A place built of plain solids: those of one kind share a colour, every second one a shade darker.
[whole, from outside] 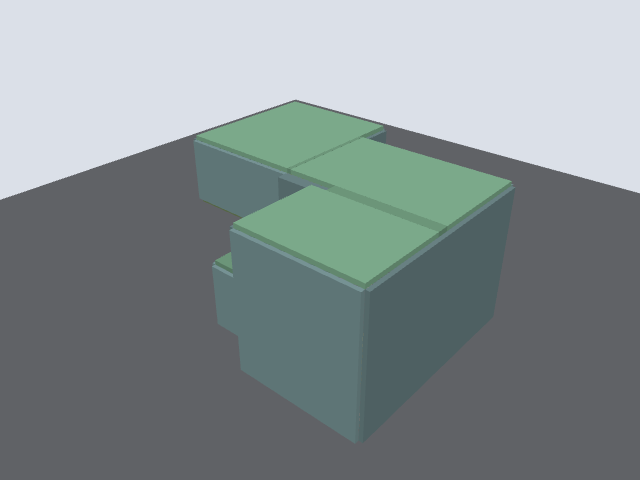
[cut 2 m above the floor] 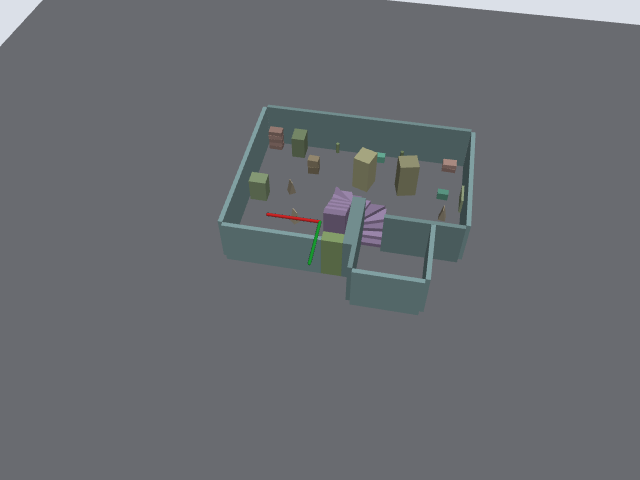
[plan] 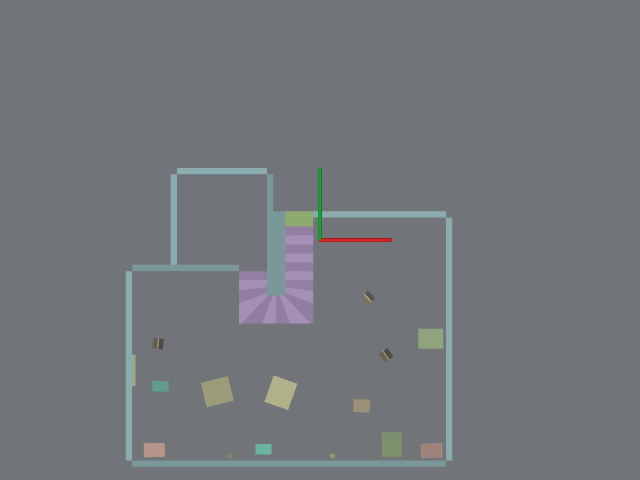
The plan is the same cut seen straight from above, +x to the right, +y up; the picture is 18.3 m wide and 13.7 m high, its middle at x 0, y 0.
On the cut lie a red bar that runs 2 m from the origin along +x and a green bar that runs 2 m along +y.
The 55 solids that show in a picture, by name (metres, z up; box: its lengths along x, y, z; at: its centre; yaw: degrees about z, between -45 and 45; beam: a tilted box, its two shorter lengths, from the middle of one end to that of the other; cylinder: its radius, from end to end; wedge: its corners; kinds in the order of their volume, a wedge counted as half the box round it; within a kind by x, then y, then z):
{
 "wall_1": {"box": [0.18, 5.41, 6.01], "at": [-5.45, -3.59, 2.95]},
 "wall_2": {"box": [0.18, 2.58, 2.85], "at": [-4.17, 0.58, 1.37]},
 "wall_3": {"box": [3.05, 0.18, 6.01], "at": [-3.84, -0.8, 2.95]},
 "wall_4": {"box": [2.57, 0.18, 2.85], "at": [-2.8, 1.97, 1.37]},
 "wall_5": {"box": [0.18, 2.58, 2.85], "at": [-1.42, 0.58, 1.37]},
 "wall_6": {"box": [0.52, 2.41, 6.26], "at": [-1.25, -0.38, 2.83]},
 "wall_7": {"box": [0.18, 5.47, 2.79], "at": [-1.08, 3.56, 4.56]},
 "wall_8": {"box": [8.96, 0.18, 6.01], "at": [-0.88, -6.38, 2.95]},
 "wall_9": {"box": [3.79, 0.18, 3.02], "at": [1.7, 0.73, 1.46]},
 "wall_10": {"box": [0.18, 6.94, 6.01], "at": [3.68, -2.82, 2.95]},
 "wall_11": {"box": [1.77, 0.18, 2.79], "at": [4.48, 0.73, 4.56]},
 "roof_1": {"box": [3.85, 5.41, 0.2], "at": [-3.44, -3.59, 6.06]},
 "roof_2": {"box": [2.57, 2.58, 0.2], "at": [-2.8, 0.58, 2.9]},
 "roof_3": {"box": [0.52, 4.71, 0.2], "at": [-1.25, -3.94, 6.06]},
 "roof_4": {"box": [4.59, 6.94, 0.2], "at": [1.3, -2.82, 6.06]},
 "roof_5": {"box": [4.59, 0.18, 0.2], "at": [1.3, 0.73, 6.06]},
 "roof_6": {"box": [6.35, 5.47, 0.2], "at": [2.19, 3.56, 6.06]},
 "floor_1": {"box": [0.8, 0.44, 3.22], "at": [-0.59, 0.6, 1.56]},
 "floor_2": {"box": [6.35, 5.47, 0.2], "at": [2.19, 3.56, 3.07]},
 "tread_1": {"wedge": [[-2.31, -2.39, -0.05], [-2.31, -2.39, 0.7], [-2.31, -1.81, -0.05], [-2.31, -1.81, 0.7], [-2.25, -2.39, -0.05], [-2.25, -2.39, 0.7], [-1.31, -1.42, -0.05], [-1.31, -1.42, 0.7]]},
 "tread_2": {"wedge": [[-2.31, -1.82, -0.05], [-2.31, -1.82, 0.53], [-2.31, -1.44, -0.05], [-2.31, -1.44, 0.53], [-1.51, -1.5, -0.05], [-1.51, -1.5, 0.53], [-1.51, -1.34, -0.05], [-1.51, -1.34, 0.53]]},
 "tread_3": {"wedge": [[-2.31, -1.45, -0.05], [-2.31, -1.45, 0.36], [-2.31, -1.14, -0.05], [-2.31, -1.14, 0.35], [-1.51, -1.34, -0.05], [-1.51, -1.34, 0.36], [-1.51, -1.14, -0.05], [-1.51, -1.14, 0.35]]},
 "tread_4": {"wedge": [[-2.31, -1.14, -0.05], [-2.31, -1.14, 0.18], [-2.31, -0.89, -0.05], [-2.31, -0.89, 0.18], [-1.51, -1.14, -0.05], [-1.51, -1.14, 0.18], [-1.51, -0.89, -0.05], [-1.51, -0.89, 0.18]]},
 "tread_5": {"wedge": [[-2.25, -2.39, -0.05], [-2.25, -2.39, 0.88], [-1.64, -2.39, -0.05], [-1.64, -2.39, 0.88], [-1.47, -1.59, -0.05], [-1.47, -1.59, 0.88], [-1.34, -1.59, -0.05], [-1.34, -1.59, 0.88]]},
 "tread_6": {"wedge": [[-1.65, -2.39, -0.05], [-1.65, -2.39, 1.05], [-1.35, -1.59, -0.05], [-1.35, -1.59, 1.05], [-1.25, -2.39, -0.05], [-1.25, -2.39, 1.05], [-1.25, -1.59, -0.05], [-1.25, -1.59, 1.05]]},
 "tread_7": {"wedge": [[-1.25, -2.39, -0.05], [-1.25, -2.39, 1.23], [-1.25, -1.59, -0.05], [-1.25, -1.59, 1.23], [-1.15, -1.59, -0.05], [-1.15, -1.59, 1.23], [-0.85, -2.39, -0.05], [-0.85, -2.39, 1.23]]},
 "tread_8": {"wedge": [[-1.19, -1.43, -0.05], [-1.19, -1.43, 1.58], [-0.26, -2.39, -0.05], [-0.26, -2.39, 1.58], [-0.19, -2.39, -0.05], [-0.19, -2.39, 1.58], [-0.19, -1.81, -0.05], [-0.19, -1.81, 1.58]]},
 "tread_9": {"wedge": [[-1.15, -1.59, -0.05], [-1.15, -1.59, 1.41], [-1.03, -1.59, -0.05], [-1.03, -1.59, 1.41], [-0.85, -2.39, -0.05], [-0.85, -2.39, 1.41], [-0.26, -2.39, -0.05], [-0.26, -2.39, 1.41]]},
 "tread_10": {"wedge": [[-0.99, -1.51, -0.05], [-0.99, -1.51, 1.76], [-0.99, -1.34, -0.05], [-0.99, -1.34, 1.76], [-0.19, -1.82, -0.05], [-0.19, -1.82, 1.76], [-0.19, -1.45, -0.05], [-0.19, -1.45, 1.76]]},
 "tread_11": {"wedge": [[-0.99, -1.35, -0.05], [-0.99, -1.35, 1.93], [-0.99, -1.14, -0.05], [-0.99, -1.14, 1.93], [-0.19, -1.45, -0.05], [-0.19, -1.45, 1.93], [-0.19, -1.15, -0.05], [-0.19, -1.15, 1.93]]},
 "tread_12": {"wedge": [[-0.99, -1.15, -0.05], [-0.99, -1.15, 2.11], [-0.99, -0.89, -0.05], [-0.99, -0.89, 2.11], [-0.19, -1.15, -0.05], [-0.19, -1.15, 2.11], [-0.19, -0.89, -0.05], [-0.19, -0.89, 2.11]]},
 "tread_13": {"wedge": [[-0.99, -0.89, -0.05], [-0.99, -0.89, 2.29], [-0.99, -0.64, -0.05], [-0.99, -0.64, 2.29], [-0.19, -0.9, -0.05], [-0.19, -0.9, 2.28], [-0.19, -0.64, -0.05], [-0.19, -0.64, 2.28]]},
 "tread_14": {"wedge": [[-0.99, -0.64, -0.05], [-0.99, -0.64, 2.47], [-0.99, -0.38, -0.05], [-0.99, -0.38, 2.47], [-0.19, -0.64, -0.05], [-0.19, -0.64, 2.47], [-0.19, -0.38, -0.05], [-0.19, -0.38, 2.47]]},
 "tread_15": {"wedge": [[-0.99, -0.39, -0.05], [-0.99, -0.39, 2.65], [-0.99, -0.13, -0.05], [-0.99, -0.13, 2.65], [-0.19, -0.39, -0.05], [-0.19, -0.39, 2.65], [-0.19, -0.12, -0.05], [-0.19, -0.12, 2.65]]},
 "tread_16": {"wedge": [[-0.99, -0.13, -0.05], [-0.99, -0.13, 2.82], [-0.99, 0.13, -0.05], [-0.99, 0.13, 2.82], [-0.19, -0.13, -0.05], [-0.19, -0.13, 2.82], [-0.19, 0.14, -0.05], [-0.19, 0.14, 2.82]]},
 "tread_17": {"wedge": [[-0.99, 0.13, -0.05], [-0.99, 0.13, 2.99], [-0.99, 0.39, -0.05], [-0.99, 0.39, 2.99], [-0.19, 0.13, -0.05], [-0.19, 0.13, 2.99], [-0.19, 0.39, -0.05], [-0.19, 0.39, 2.99]]},
 "cage_trolley_1": {"box": [0.8, 0.72, 1.71], "at": [-2.93, -4.33, 0.81], "yaw": 14.0},
 "cage_trolley_2": {"box": [0.72, 0.8, 1.71], "at": [-1.12, -4.36, 0.81], "yaw": -19.4},
 "bin_1": {"box": [0.58, 0.72, 1.11], "at": [2.05, -5.84, 0.51]},
 "bin_2": {"box": [0.72, 0.58, 1.11], "at": [3.16, -2.82, 0.51]},
 "crate_1": {"box": [0.6, 0.4, 0.2], "at": [-4.73, -6.0, 0.3], "yaw": 1.6},
 "crate_2": {"box": [0.6, 0.4, 0.25], "at": [-4.73, -5.99, 0.07], "yaw": -1.6},
 "crate_3": {"box": [0.6, 0.4, 0.2], "at": [3.18, -6.02, 0.9], "yaw": 0.5},
 "crate_4": {"box": [0.6, 0.4, 0.2], "at": [3.18, -6.01, 0.5], "yaw": 2.6},
 "crate_5": {"box": [0.6, 0.4, 0.25], "at": [3.19, -6.02, 0.07], "yaw": -1.1},
 "crate_6": {"box": [0.6, 0.4, 0.2], "at": [3.19, -6.02, 0.3], "yaw": 0.8},
 "crate_7": {"box": [0.6, 0.4, 0.2], "at": [3.19, -6.01, 0.7], "yaw": 1.7},
 "sign_1": {"wedge": [[-4.78, -3.09, 0.0], [-4.76, -2.8, 0.0], [-4.65, -3.11, 0.62], [-4.62, -3.11, 0.62], [-4.62, -2.81, 0.62], [-4.59, -2.81, 0.62], [-4.48, -3.12, 0.0], [-4.46, -2.82, 0.0]]},
 "sign_2": {"wedge": [[1.15, -1.66, 0.0], [1.25, -1.56, 0.62], [1.27, -1.54, 0.62], [1.37, -1.87, 0.0], [1.37, -1.45, 0.0], [1.46, -1.78, 0.62], [1.48, -1.76, 0.62], [1.58, -1.66, 0.0]]},
 "sign_3": {"wedge": [[1.68, -3.25, 0.0], [1.79, -3.18, 0.62], [1.81, -3.16, 0.62], [1.85, -3.5, 0.0], [1.92, -3.08, 0.0], [1.96, -3.42, 0.62], [1.98, -3.41, 0.62], [2.09, -3.33, 0.0]]},
 "carton_1": {"box": [0.47, 0.37, 0.43], "at": [1.18, -4.72, 0.17], "yaw": 2.3},
 "carton_2": {"box": [0.47, 0.37, 0.38], "at": [1.19, -4.74, 0.57], "yaw": -3.4},
 "bucket_1": {"box": [0.46, 0.3, 0.39], "at": [-4.55, -4.18, 0.14], "yaw": -1.8},
 "bucket_2": {"box": [0.46, 0.3, 0.39], "at": [-1.61, -5.97, 0.14], "yaw": 0.5},
 "radiator_1": {"box": [0.1, 0.9, 0.7], "at": [-5.31, -3.73, 0.5]}
}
